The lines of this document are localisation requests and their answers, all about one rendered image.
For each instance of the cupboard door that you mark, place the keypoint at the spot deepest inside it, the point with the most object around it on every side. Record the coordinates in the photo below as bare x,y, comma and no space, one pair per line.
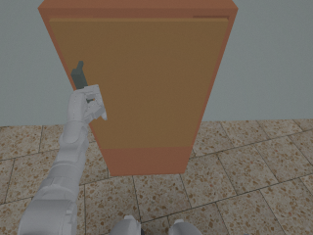
153,74

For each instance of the robot left thigh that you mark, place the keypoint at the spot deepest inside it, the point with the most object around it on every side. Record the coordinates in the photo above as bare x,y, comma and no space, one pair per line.
127,226

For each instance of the robot left hand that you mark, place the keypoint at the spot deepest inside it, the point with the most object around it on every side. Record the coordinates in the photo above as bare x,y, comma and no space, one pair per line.
79,110

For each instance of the handle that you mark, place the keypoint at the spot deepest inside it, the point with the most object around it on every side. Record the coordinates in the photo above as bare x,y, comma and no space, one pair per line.
79,79

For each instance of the right robot shin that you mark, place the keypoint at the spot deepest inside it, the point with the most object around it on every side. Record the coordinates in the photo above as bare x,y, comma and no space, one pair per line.
178,220

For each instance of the left robot forearm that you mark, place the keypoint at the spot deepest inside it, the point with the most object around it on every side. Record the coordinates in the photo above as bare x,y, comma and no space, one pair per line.
62,182

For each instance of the left robot upper arm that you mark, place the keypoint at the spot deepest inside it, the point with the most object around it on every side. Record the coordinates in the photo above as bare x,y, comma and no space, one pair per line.
50,217

